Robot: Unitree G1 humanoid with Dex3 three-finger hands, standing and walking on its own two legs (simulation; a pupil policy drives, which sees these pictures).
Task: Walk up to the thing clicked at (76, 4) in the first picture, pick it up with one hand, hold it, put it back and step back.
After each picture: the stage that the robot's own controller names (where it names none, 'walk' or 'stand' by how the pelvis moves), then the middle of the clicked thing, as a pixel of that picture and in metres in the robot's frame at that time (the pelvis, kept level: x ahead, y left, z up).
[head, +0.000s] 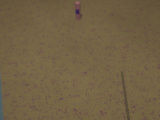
stand; (77, 11) +1.92 +0.11 -0.65
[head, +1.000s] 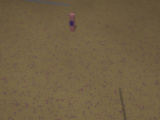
walk; (72, 22) +1.77 +0.13 -0.65
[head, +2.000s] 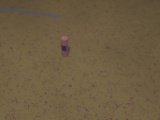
walk; (64, 47) +1.17 +0.17 -0.65
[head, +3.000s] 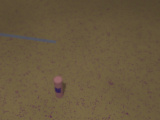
walk; (58, 87) +0.72 +0.19 -0.65
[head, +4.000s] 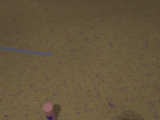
walk; (50, 114) +0.48 +0.26 -0.65
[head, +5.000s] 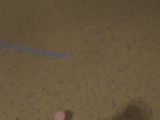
stand; out of the picture +0.39 +0.20 -0.64
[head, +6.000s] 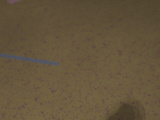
stand; out of the picture +0.34 +0.23 -0.65
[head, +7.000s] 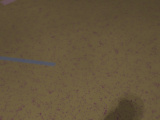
stand; out of the picture +0.33 +0.24 -0.66
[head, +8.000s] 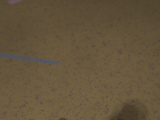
stand; out of the picture +0.36 +0.24 -0.66
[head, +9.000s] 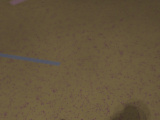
stand; out of the picture +0.35 +0.23 -0.66
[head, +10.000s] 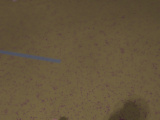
go down; out of the picture +0.36 +0.23 -0.66
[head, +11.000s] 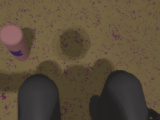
go down; (17, 46) +0.45 +0.24 -0.24
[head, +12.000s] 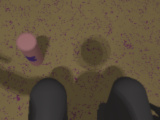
close in; (32, 52) +0.45 +0.23 -0.26
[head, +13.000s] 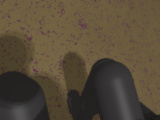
close in; out of the picture +0.44 +0.27 -0.16
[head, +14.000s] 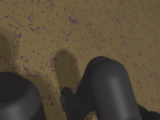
close; out of the picture +0.43 +0.29 -0.16
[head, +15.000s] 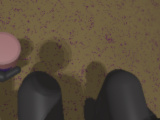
lift; (4, 58) +0.36 +0.26 -0.09
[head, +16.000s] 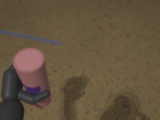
lift; (36, 83) +0.31 +0.17 +0.06
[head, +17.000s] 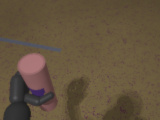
hold; (41, 87) +0.31 +0.16 +0.03
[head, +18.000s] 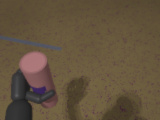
crouch; (42, 84) +0.32 +0.16 +0.03
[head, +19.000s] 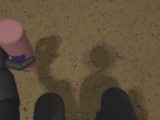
crouch; (21, 51) +0.43 +0.20 -0.05
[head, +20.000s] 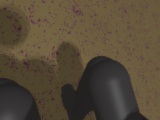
lower; out of the picture +0.45 +0.28 -0.18
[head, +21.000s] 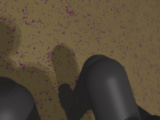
lower; out of the picture +0.44 +0.29 -0.17
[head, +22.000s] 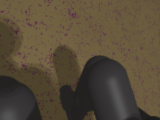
lower; out of the picture +0.44 +0.29 -0.17
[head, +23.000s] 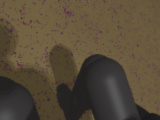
lower; out of the picture +0.44 +0.30 -0.16
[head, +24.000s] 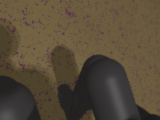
loosen; out of the picture +0.44 +0.29 -0.16
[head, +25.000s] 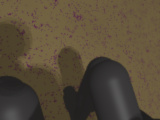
withdraw; out of the picture +0.44 +0.25 -0.17
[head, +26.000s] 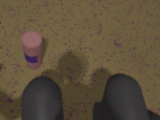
walk; (33, 53) +0.46 +0.21 -0.22
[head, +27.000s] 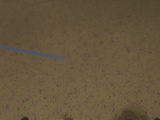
stand; out of the picture +0.36 +0.17 -0.59
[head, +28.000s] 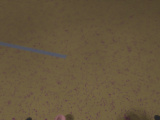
stand; out of the picture +0.39 +0.17 -0.59
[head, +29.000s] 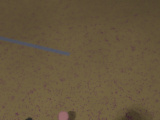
stand; out of the picture +0.39 +0.17 -0.61
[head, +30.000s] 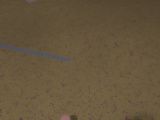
walk; out of the picture +0.41 +0.17 -0.65
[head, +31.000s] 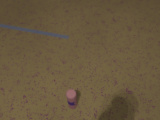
walk; (72, 99) +0.48 +0.12 -0.64
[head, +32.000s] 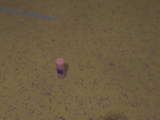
walk; (60, 69) +0.73 +0.17 -0.64
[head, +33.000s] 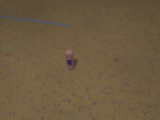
stand; (70, 60) +1.01 +0.23 -0.64
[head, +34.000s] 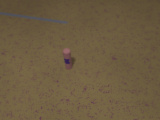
stand; (67, 59) +0.99 +0.20 -0.66
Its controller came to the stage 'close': yes
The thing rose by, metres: 0.69
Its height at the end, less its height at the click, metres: +0.00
